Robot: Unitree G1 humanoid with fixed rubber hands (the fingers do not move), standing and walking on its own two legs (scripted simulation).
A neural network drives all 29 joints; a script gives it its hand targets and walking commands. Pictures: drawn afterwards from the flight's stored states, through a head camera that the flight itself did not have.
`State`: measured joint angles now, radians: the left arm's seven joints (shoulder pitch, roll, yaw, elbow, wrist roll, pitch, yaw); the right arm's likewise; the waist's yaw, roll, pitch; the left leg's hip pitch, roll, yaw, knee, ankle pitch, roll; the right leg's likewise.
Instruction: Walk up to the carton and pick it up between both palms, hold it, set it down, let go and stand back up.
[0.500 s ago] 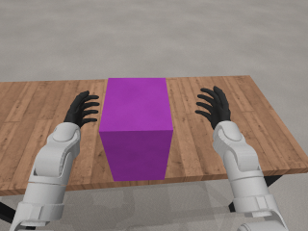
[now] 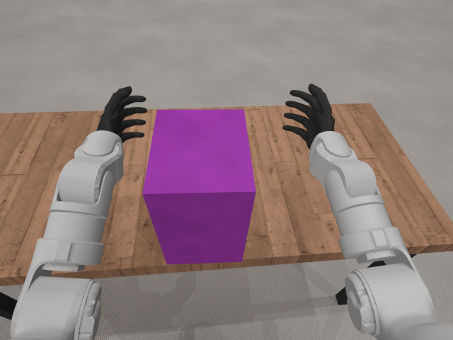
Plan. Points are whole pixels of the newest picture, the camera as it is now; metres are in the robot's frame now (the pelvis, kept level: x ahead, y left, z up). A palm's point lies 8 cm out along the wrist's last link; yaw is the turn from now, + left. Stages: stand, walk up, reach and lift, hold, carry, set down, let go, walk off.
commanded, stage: reach and lift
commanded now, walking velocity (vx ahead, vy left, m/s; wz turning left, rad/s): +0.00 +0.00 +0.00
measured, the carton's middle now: (202, 192) +0.40 +0.06 +0.01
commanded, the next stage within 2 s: none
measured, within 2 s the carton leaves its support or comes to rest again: neither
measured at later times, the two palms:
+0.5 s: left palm (113, 150) +0.40 +0.21 +0.12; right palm (323, 165) +0.40 -0.17 +0.10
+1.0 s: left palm (126, 178) +0.40 +0.21 +0.04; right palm (301, 178) +0.41 -0.14 +0.04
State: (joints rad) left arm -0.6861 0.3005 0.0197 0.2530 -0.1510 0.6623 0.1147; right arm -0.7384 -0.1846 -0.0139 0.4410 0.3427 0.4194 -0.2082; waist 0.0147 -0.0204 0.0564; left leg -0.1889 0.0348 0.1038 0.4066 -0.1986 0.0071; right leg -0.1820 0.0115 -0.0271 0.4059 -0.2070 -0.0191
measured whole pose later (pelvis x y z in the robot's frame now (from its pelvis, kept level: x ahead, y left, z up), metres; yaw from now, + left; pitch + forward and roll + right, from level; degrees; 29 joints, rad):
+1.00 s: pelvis +0.01 +0.00 +0.00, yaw +1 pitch +10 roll -1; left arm -0.68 0.20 0.02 1.02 -0.15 -0.19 0.07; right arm -0.65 -0.12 -0.01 0.96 0.18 -0.15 -0.13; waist 0.01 -0.01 -0.07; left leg -0.42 0.03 0.08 0.45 -0.21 0.01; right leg -0.38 0.01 -0.05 0.41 -0.20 -0.02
